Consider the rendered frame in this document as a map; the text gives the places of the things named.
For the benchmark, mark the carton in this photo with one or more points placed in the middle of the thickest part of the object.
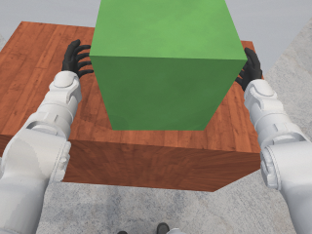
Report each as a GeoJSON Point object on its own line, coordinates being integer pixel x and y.
{"type": "Point", "coordinates": [164, 65]}

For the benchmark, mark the robot left upper arm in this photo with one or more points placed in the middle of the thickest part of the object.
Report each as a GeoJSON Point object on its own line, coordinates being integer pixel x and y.
{"type": "Point", "coordinates": [36, 160]}

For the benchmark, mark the pedestal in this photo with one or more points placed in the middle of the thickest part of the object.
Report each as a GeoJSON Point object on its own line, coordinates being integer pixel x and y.
{"type": "Point", "coordinates": [194, 160]}

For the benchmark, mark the robot right foot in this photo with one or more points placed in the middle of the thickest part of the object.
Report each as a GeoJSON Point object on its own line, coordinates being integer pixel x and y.
{"type": "Point", "coordinates": [162, 228]}

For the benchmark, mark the right robot forearm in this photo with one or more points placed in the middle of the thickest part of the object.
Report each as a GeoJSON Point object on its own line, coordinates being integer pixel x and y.
{"type": "Point", "coordinates": [268, 116]}

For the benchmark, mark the robot right upper arm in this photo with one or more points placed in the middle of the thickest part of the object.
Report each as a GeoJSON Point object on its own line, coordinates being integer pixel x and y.
{"type": "Point", "coordinates": [287, 167]}

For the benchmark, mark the left robot forearm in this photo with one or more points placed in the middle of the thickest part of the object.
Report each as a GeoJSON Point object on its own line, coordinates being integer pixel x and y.
{"type": "Point", "coordinates": [56, 112]}

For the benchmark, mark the right robot hand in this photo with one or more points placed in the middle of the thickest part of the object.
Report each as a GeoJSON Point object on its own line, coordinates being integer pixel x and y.
{"type": "Point", "coordinates": [251, 70]}

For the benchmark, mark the left robot hand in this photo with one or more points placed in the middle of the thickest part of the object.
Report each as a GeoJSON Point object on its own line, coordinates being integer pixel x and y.
{"type": "Point", "coordinates": [70, 62]}

